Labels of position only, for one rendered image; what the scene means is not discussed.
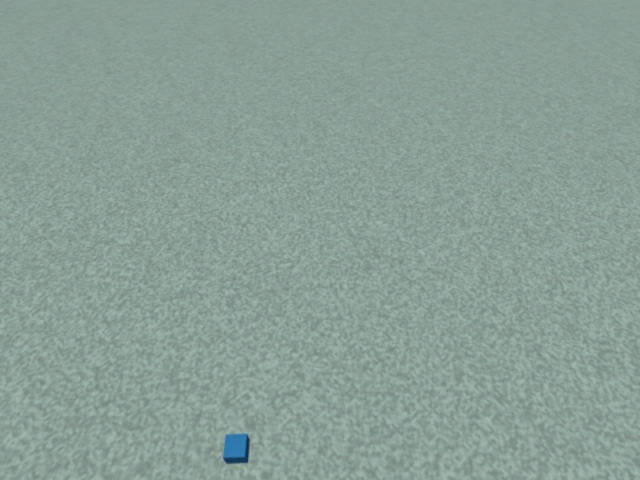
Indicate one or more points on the cube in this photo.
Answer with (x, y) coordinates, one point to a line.
(236, 448)

